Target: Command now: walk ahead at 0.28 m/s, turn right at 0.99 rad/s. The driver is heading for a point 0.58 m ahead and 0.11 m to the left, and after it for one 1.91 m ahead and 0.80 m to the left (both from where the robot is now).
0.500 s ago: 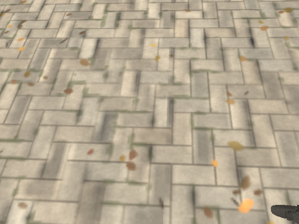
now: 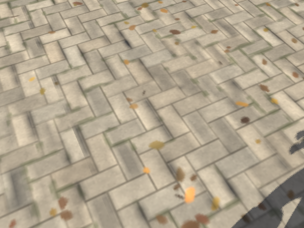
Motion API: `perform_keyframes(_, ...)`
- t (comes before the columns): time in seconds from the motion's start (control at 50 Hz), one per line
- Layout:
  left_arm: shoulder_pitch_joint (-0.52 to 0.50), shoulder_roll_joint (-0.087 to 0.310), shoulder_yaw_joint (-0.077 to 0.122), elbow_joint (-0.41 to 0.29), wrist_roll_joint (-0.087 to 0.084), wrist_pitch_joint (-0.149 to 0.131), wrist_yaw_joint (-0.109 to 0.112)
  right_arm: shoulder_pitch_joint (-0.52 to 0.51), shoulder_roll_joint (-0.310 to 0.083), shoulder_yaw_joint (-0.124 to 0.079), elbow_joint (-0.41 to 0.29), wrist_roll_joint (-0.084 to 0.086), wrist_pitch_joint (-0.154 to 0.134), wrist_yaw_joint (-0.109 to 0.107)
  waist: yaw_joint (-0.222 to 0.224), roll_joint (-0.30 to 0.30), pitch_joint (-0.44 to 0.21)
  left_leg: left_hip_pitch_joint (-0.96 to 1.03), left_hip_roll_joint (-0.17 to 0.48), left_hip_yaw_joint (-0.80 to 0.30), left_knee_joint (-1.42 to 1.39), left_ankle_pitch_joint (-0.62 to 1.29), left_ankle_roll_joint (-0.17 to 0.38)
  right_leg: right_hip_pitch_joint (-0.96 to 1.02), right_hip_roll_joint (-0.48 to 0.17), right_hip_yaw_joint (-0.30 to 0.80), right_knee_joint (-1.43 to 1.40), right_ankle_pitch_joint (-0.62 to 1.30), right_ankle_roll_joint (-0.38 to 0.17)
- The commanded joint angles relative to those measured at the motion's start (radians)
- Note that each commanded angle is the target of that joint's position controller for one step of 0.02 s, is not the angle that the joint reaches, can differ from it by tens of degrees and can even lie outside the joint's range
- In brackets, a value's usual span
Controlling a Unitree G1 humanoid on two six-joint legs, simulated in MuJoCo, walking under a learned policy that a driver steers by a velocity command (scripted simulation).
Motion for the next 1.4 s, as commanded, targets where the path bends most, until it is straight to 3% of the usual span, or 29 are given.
perform_keyframes(0.02,-0.057,0.09,0.02,-0.1,-0.001,-0.028,-0.019,0.029,-0.246,-0.083,-0.05,0.025,-0.032,0.009,-0.051,0.194,-0.165,0.198,0.318,-0.249,-0.238,-0.328,0.174,-0.061,-0.026,-0.038,-0.078,-0.011,-0.047)
perform_keyframes(0.14,0.007,0.056,0.016,-0.02,-0.002,-0.036,-0.04,0.003,-0.254,-0.093,-0.025,0.058,-0.062,0.045,0.014,0.13,-0.09,0.071,0.311,-0.104,-0.227,-0.39,0.107,0.233,0.007,-0.137,-0.38,-0.086,-0.175)
perform_keyframes(0.18,0.225,0.034,0.014,0.103,0.004,-0.055,-0.03,-0.018,-0.189,-0.067,-0.009,0.049,-0.053,0.052,0.119,-0.01,-0.077,-0.124,0.222,0.0,-0.01,-0.417,0.076,0.535,0.109,-0.221,-0.599,-0.004,-0.218)
perform_keyframes(0.2,0.381,0.081,0.032,0.157,0.01,-0.071,-0.023,-0.042,-0.095,-0.03,-0.02,0.026,-0.061,0.065,0.188,-0.201,-0.088,-0.386,0.13,0.077,0.399,-0.34,0.026,0.796,0.03,-0.02,-0.646,-0.039,-0.265)
perform_keyframes(0.22,0.366,0.221,0.043,0.107,0.015,-0.1,-0.015,-0.069,-0.023,-0.003,-0.093,0.006,-0.084,0.083,0.133,-0.393,-0.077,-0.785,0.015,0.014,0.797,-0.446,-0.014,0.893,-0.223,0.437,-0.693,-0.064,-0.381)
perform_keyframes(0.24,0.313,0.201,0.047,0.061,0.007,-0.132,-0.023,-0.145,-0.112,-0.015,-0.122,0.058,-0.113,0.086,0.169,-0.194,-0.096,-0.927,0.035,-0.153,0.897,-0.329,0.004,0.84,-0.336,0.62,-0.847,-0.253,-0.473)
perform_keyframes(0.26,0.285,0.155,0.027,0.065,0.016,-0.149,-0.026,-0.162,-0.153,-0.024,-0.121,0.09,-0.122,0.09,0.147,-0.114,-0.017,-0.994,0.064,-0.214,0.911,-0.217,0.023,0.812,-0.331,0.545,-0.866,-0.296,-0.441)
perform_keyframes(0.32,0.161,0.06,-0.014,0.05,0.043,-0.159,-0.018,-0.027,-0.165,-0.028,-0.042,0.067,-0.108,0.101,0.055,-0.083,0.047,-0.853,0.082,-0.298,0.818,0.034,-0.001,0.628,-0.214,0.177,-0.863,-0.049,-0.299)
perform_keyframes(0.46,0.174,0.058,-0.023,0.114,0.05,-0.204,0.02,-0.09,-0.089,0.003,-0.034,0.062,-0.093,0.119,0.043,-0.011,0.094,-0.515,-0.016,-0.074,0.449,0.382,0.024,0.454,-0.06,-0.253,-1.004,0.485,-0.12)
perform_keyframes(0.52,0.23,0.119,-0.016,0.153,0.046,-0.184,0.043,-0.109,-0.091,-0.003,-0.056,0.076,-0.109,0.136,0.025,-0.093,0.032,-0.376,-0.113,0.047,0.328,0.324,0.085,0.601,-0.077,-0.279,-0.871,1.158,-0.07)
perform_keyframes(0.56,0.203,0.178,0.004,0.148,0.049,-0.152,0.072,0.007,-0.136,-0.023,-0.049,0.09,-0.093,0.134,-0.066,-0.184,-0.059,-0.249,-0.16,0.085,0.321,0.229,0.114,0.706,-0.118,-0.282,-0.666,1.566,-0.068)
perform_keyframes(0.6,0.063,0.212,0.02,0.107,0.064,-0.139,0.073,0.429,-0.259,-0.08,0.053,0.082,-0.052,0.113,-0.284,-0.185,-0.223,0.193,-0.138,-0.022,0.346,0.14,0.184,0.561,-0.134,-0.234,-0.203,1.673,-0.092)
perform_keyframes(0.62,-0.05,0.159,0.01,0.087,0.042,-0.158,0.048,0.606,-0.263,-0.085,0.108,0.074,-0.031,0.084,-0.369,0.003,-0.208,0.421,-0.068,-0.149,0.205,0.2,0.228,0.315,0.012,-0.231,0.253,0.879,-0.092)
perform_keyframes(0.64,0.004,-0.077,-0.057,0.033,0.049,-0.209,0.012,0.535,-0.256,-0.069,0.112,0.03,-0.034,0.078,-0.191,0.351,-0.185,0.592,0.001,-0.412,0.292,0.101,0.316,-0.122,0.193,-0.067,0.685,-0.24,-0.086)
perform_keyframes(0.66,0.072,-0.084,-0.08,-0.035,-0.006,-0.254,-0.011,0.395,-0.214,-0.049,0.04,0.006,-0.059,0.075,-0.096,0.284,-0.331,0.619,0.176,-0.92,0.043,-0.424,0.478,-0.34,0.195,0.148,0.77,-0.221,-0.116)
perform_keyframes(0.68,-0.042,0.025,-0.064,-0.068,-0.021,-0.278,-0.022,0.396,-0.166,-0.048,0.01,0.014,-0.071,0.07,-0.131,0.083,-0.227,0.48,0.191,-1.007,-0.159,-0.595,0.424,-0.33,0.154,0.165,0.631,-0.115,-0.171)
perform_keyframes(0.72,-0.018,0.021,-0.059,-0.054,0.006,-0.266,-0.018,0.25,-0.149,-0.04,-0.02,0.017,-0.101,0.074,0.026,-0.121,-0.044,0.11,0.15,-0.934,-0.219,-0.517,0.375,-0.211,0.074,0.17,0.384,0.001,-0.174)
perform_keyframes(0.78,0.022,0.068,-0.045,-0.03,0.034,-0.218,0.002,0.144,-0.149,-0.037,-0.053,0.022,-0.101,0.05,0.089,-0.051,0.031,-0.19,0.031,-0.717,-0.24,-0.332,0.347,-0.073,0.013,0.143,0.171,0.031,-0.099)
perform_keyframes(0.84,-0.162,0.016,-0.065,-0.103,0.067,-0.212,0.008,0.161,-0.161,-0.039,-0.037,0.055,-0.099,0.018,0.014,0.018,0.052,-0.388,-0.08,-0.51,-0.22,-0.146,0.288,0.122,0.041,0.052,-0.19,0.273,-0.043)
perform_keyframes(0.94,-0.255,0.043,-0.035,-0.133,-0.015,-0.214,0.006,0.251,-0.169,-0.05,0.007,0.077,-0.074,0.006,-0.069,0.123,-0.052,-0.151,-0.06,-0.591,-0.066,-0.234,0.194,0.264,0.113,0.102,-0.533,0.39,0.005)
perform_keyframes(1.0,0.017,0.124,0.025,-0.073,-0.029,-0.228,0.005,0.217,-0.135,-0.041,-0.008,0.049,-0.064,0.022,0.098,0.141,-0.206,-0.054,-0.061,-0.574,0.295,0.014,0.111,0.527,0.079,0.093,-0.53,0.235,-0.063)
perform_keyframes(1.02,0.245,0.176,0.041,-0.039,-0.017,-0.222,0.013,0.218,-0.038,-0.008,-0.041,0.016,-0.065,0.034,0.181,0.023,-0.393,-0.213,-0.096,-0.476,0.66,-0.065,0.073,0.851,-0.085,0.269,-0.487,-0.017,-0.117)
perform_keyframes(1.04,0.272,0.271,0.049,-0.014,0.038,-0.218,-0.007,0.367,0.049,0.023,-0.103,0.075,-0.082,0.042,0.059,-0.468,-0.486,-0.555,-0.166,-0.372,1.001,-0.412,0.04,1.062,-0.325,0.936,-0.763,-0.486,-0.287)
perform_keyframes(1.06,0.183,0.194,0.043,-0.042,0.035,-0.212,-0.011,0.333,-0.047,0.017,-0.082,0.107,-0.076,0.031,0.074,-0.395,-0.364,-0.695,-0.052,-0.326,1.128,-0.271,0.033,0.962,-0.34,1.021,-0.816,-0.69,-0.297)
perform_keyframes(1.08,0.138,0.114,0.027,-0.046,0.028,-0.204,-0.003,0.216,-0.118,0.001,-0.087,0.084,-0.068,0.03,0.107,-0.238,-0.223,-0.722,-0.019,-0.282,1.147,-0.185,0.03,0.848,-0.291,0.807,-0.799,-0.527,-0.265)
perform_keyframes(1.12,0.131,0.086,0.018,0.0,0.043,-0.19,0.001,0.079,-0.127,-0.01,-0.118,0.035,-0.062,0.039,0.102,-0.018,-0.098,-0.651,0.048,-0.26,1.057,-0.112,0.036,0.649,-0.196,0.473,-0.776,-0.129,-0.231)
perform_keyframes(1.2,0.093,0.007,-0.005,0.08,0.024,-0.198,-0.006,0.06,-0.074,-0.005,-0.151,0.065,-0.025,0.064,0.031,-0.085,-0.017,-0.632,0.116,-0.254,0.983,-0.084,0.039,0.514,-0.155,0.204,-0.831,0.099,-0.217)
perform_keyframes(1.36,0.139,0.115,0.013,0.163,0.04,-0.196,0.008,-0.159,-0.078,0.009,-0.196,0.051,-0.047,0.11,0.066,0.033,0.113,-0.583,0.075,-0.094,0.523,0.237,0.056,0.536,-0.116,-0.171,-0.947,0.429,-0.17)
perform_keyframes(1.4,0.155,0.168,0.02,0.177,0.043,-0.189,0.014,-0.185,-0.094,0.001,-0.204,0.057,-0.059,0.123,0.048,-0.009,0.079,-0.42,-0.011,0.014,0.41,0.224,0.095,0.574,-0.106,-0.238,-0.88,0.923,-0.135)
Velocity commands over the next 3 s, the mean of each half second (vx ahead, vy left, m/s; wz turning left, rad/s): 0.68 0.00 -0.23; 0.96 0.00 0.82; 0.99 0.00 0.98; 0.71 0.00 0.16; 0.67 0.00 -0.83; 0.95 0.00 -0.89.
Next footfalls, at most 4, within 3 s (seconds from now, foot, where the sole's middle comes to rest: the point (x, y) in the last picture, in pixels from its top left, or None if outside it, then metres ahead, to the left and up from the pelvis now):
0.20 right None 0.02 -0.16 -0.78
0.62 left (180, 214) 0.48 -0.09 -0.78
1.02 right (210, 138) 0.87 -0.26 -0.78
1.50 left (124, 109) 1.05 0.19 -0.78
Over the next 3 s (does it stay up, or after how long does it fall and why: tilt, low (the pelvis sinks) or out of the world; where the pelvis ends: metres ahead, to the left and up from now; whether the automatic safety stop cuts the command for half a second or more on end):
stays up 1.70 0.67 -0.03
